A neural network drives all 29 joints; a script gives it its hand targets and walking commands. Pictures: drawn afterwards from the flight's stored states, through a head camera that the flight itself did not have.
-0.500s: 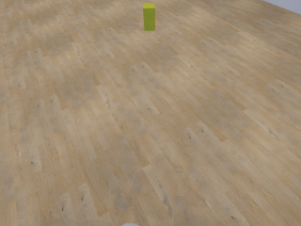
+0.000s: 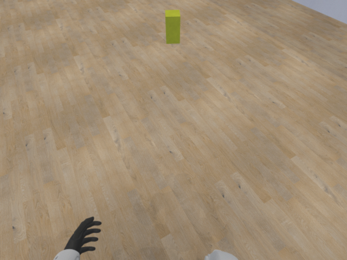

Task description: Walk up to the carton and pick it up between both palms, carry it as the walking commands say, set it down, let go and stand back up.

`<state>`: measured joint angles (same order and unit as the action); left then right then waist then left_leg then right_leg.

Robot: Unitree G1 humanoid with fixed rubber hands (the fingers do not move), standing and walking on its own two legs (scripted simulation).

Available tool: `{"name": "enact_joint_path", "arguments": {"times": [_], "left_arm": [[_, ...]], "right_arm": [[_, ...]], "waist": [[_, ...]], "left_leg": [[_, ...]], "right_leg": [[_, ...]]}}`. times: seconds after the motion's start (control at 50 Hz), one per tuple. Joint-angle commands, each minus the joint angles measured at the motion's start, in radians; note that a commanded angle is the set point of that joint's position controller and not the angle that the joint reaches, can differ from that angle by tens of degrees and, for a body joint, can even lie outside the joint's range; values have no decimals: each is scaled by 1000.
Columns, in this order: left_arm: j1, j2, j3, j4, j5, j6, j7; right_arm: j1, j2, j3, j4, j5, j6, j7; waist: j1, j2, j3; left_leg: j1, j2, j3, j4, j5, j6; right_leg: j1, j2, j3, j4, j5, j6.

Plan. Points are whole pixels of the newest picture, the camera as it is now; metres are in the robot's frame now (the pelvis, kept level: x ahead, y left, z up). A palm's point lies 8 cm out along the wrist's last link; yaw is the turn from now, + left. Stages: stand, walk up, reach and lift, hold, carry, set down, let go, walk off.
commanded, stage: walk up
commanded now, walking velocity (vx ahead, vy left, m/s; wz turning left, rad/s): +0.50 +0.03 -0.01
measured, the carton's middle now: (172, 27) +2.38 +0.07 -0.62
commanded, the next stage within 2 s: none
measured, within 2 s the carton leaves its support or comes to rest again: neither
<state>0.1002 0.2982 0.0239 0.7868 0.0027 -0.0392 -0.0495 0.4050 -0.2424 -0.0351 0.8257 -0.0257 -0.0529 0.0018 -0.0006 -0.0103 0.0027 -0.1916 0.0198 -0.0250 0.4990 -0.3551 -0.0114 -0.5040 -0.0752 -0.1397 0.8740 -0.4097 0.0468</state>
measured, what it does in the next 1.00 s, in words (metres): walks ahead: right foot, then left foot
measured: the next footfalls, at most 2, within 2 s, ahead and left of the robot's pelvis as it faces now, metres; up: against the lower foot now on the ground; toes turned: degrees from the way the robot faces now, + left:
right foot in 0.06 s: +0.14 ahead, -0.12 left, +0.00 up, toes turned -9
left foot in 0.52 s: +0.39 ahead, +0.17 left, +0.00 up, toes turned +3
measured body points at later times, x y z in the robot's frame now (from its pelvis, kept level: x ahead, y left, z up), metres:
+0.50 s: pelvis +0.24 +0.02 -0.01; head +0.28 +0.01 +0.44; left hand +0.20 +0.30 -0.13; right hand +0.37 -0.23 -0.14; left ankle +0.34 +0.17 -0.72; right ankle +0.10 -0.11 -0.73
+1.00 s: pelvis +0.46 +0.00 -0.01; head +0.48 -0.01 +0.44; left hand +0.59 +0.28 -0.12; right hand +0.50 -0.25 -0.15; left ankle +0.35 +0.16 -0.72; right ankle +0.53 -0.09 -0.74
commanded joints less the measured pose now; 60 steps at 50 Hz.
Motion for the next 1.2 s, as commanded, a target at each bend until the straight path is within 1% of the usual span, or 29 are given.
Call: {"name": "enact_joint_path", "arguments": {"times": [0.0, 0.02, 0.04, 0.06, 0.1, 0.16, 0.2, 0.26, 0.34, 0.4, 0.46, 0.48, 0.5, 0.52, 0.56, 0.62, 0.76, 0.84, 0.88, 0.9, 0.92, 0.94, 0.96, 0.98, 1.0, 1.08, 1.12, 1.16, 1.18], "left_arm": [[263, 49, 29, 15, 20, -19, 10], [402, 120, 56, 62, 22, -31, 28], [543, 235, 85, 102, 38, -37, 42], [518, 268, 75, 86, 34, -29, 44], [414, 190, 61, 60, 27, -26, 47], [320, 93, 38, 9, 12, -30, 45], [377, 88, 32, 12, 16, -41, 46], [436, 106, 44, 6, 16, -45, 53], [411, 128, 59, -31, 13, -34, 57], [412, 152, 69, -38, 4, -21, 61], [376, 152, 77, -25, -10, -18, 63], [392, 112, 75, -36, -12, -16, 59], [427, 35, 56, -56, -4, -19, 50], [404, 18, 49, -78, 13, -17, 40], [330, 47, 43, -60, 18, -23, 33], [246, 29, 36, -50, 26, -4, 18], [1, -3, 15, -65, 28, 12, -2], [-39, 9, 6, -56, 13, 1, -11], [101, 19, 13, -11, 19, -12, -2], [209, 37, 20, 27, 21, -20, 5], [384, 111, 53, 100, 28, -35, 20], [541, 236, 90, 116, 45, -43, 41], [565, 294, 81, 128, 22, -24, 50], [460, 237, 66, 87, 23, -20, 51], [354, 178, 59, 61, 23, -23, 47], [355, 95, 43, 40, 24, -43, 44], [419, 104, 44, 50, 18, -49, 45], [452, 113, 52, 36, 18, -44, 50], [428, 122, 54, 33, 16, -38, 52]], "right_arm": [[-74, -182, -33, -21, 5, -17, 8], [-80, -146, -25, -28, -1, -19, 12], [-93, -76, -7, -73, 0, -26, 14], [-83, -90, -18, -58, -1, -14, 13], [-79, -109, -27, -28, -2, 7, 21], [-136, -77, -22, -54, -5, 45, 49], [-184, -60, -13, -69, -1, 60, 61], [-229, -59, -4, -54, 8, 60, 73], [-382, -41, 14, -96, 15, 49, 86], [-361, -32, 25, -78, 8, 37, 78], [-142, -77, 2, 13, -14, 10, 54], [16, -138, -16, 62, -22, -10, 42], [167, -265, -59, 84, -32, -16, 31], [236, -349, -78, 90, -23, -14, 21], [77, -260, -50, 75, -1, -18, 7], [-38, -157, -26, 31, 8, -32, 1], [44, -151, -34, 25, 4, -31, 0], [9, -170, -36, 12, -9, -13, 10], [-46, -203, -45, 4, 0, -15, 13], [-59, -199, -43, -6, 0, -12, 17], [-63, -153, -31, -1, -8, -12, 24], [-55, -56, -9, -31, -6, -17, 20], [-54, -102, -35, -29, -2, 10, 20], [-71, -110, -38, -36, -5, 20, 26], [-62, -101, -36, -22, -9, 23, 33], [-155, -64, -29, -53, -3, 50, 58], [-142, -51, -19, -40, 3, 54, 67], [-224, -44, -11, -42, 1, 56, 72], [-226, -39, -12, -46, 5, 58, 73]], "waist": [[82, 133, -98], [157, -84, -167], [198, -347, -222], [142, -242, -208], [73, 3, -38], [22, -75, 147], [33, -159, 117], [60, -182, 104], [73, -168, 140], [77, -209, 97], [-25, -130, -135], [-74, -1, -277], [-130, 257, -350], [-132, 357, -309], [-76, 200, -127], [-30, 181, -3], [-74, 172, 27], [-69, 216, 77], [6, 231, -40], [46, 165, -106], [133, -63, -224], [192, -392, -242], [137, -272, -213], [85, -79, -123], [46, -24, 24], [37, -104, 99], [54, -234, 84], [77, -159, 53], [62, -203, 69]], "left_leg": [[-126, 112, -86, 19, 349, 78], [-308, 29, -35, 283, 212, 46], [-521, -54, -2, 555, -157, 20], [-525, 6, -43, 709, -203, 5], [-551, 66, -79, 790, -56, -17], [-471, 81, -6, 717, 138, -28], [-464, 52, 43, 702, 188, -39], [-485, 36, 81, 596, 191, -50], [-389, 52, 104, 243, 221, -60], [-340, 14, 141, 69, 160, -40], [-63, -31, 168, -52, 189, 11], [182, 22, 84, -35, 203, 50], [435, 251, -272, -57, 183, 111], [510, 448, -643, -178, 268, 169], [326, 336, -534, -180, 170, 128], [70, 209, -255, -206, 301, 97], [85, 240, -183, -270, 197, 162], [-2, 207, -133, -270, 153, 141], [26, 211, -90, -162, 305, 120], [-17, 140, -32, -15, 266, 97], [-184, 72, 17, 288, 199, 52], [-466, -55, 45, 582, -176, 12], [-486, -22, -24, 766, -205, -5], [-510, 36, -70, 795, -129, -4], [-511, 83, -62, 750, -6, -12], [-432, 72, 32, 668, 151, -29], [-432, 53, 64, 636, 181, -42], [-474, 50, 82, 564, 155, -55], [-475, 48, 81, 522, 184, -56]], "right_leg": [[453, 16, 22, -397, 175, -33], [692, -77, 132, -428, 170, -47], [828, -380, 504, -521, 225, -117], [747, -524, 694, -593, 215, -172], [583, -437, 569, -574, 339, -134], [330, -264, 282, -603, 417, -35], [351, -235, 205, -589, 607, -43], [455, -233, 165, -580, 719, -69], [390, -251, 98, -650, 450, -103], [488, -255, 97, -583, 629, -108], [529, -202, 33, -270, 737, -83], [403, -134, 26, -37, 555, -58], [107, 12, -6, 256, 71, -34], [-120, 82, 97, 424, -236, -39], [-159, -14, 213, 415, -72, -73], [-66, -41, 151, 271, 45, -55], [-104, -50, 89, 18, 91, -4], [57, 3, 25, -230, 105, 3], [229, 8, 21, -359, 167, -14], [375, 21, 3, -419, 204, -15], [641, -66, 93, -433, 213, -34], [794, -394, 512, -549, 199, -66], [719, -515, 745, -618, 243, -85], [617, -469, 684, -635, 175, -110], [471, -405, 564, -642, 117, -95], [343, -244, 316, -647, 253, -54], [405, -231, 252, -615, 496, -44], [488, -259, 245, -612, 529, -99], [464, -254, 224, -628, 453, -97]]}}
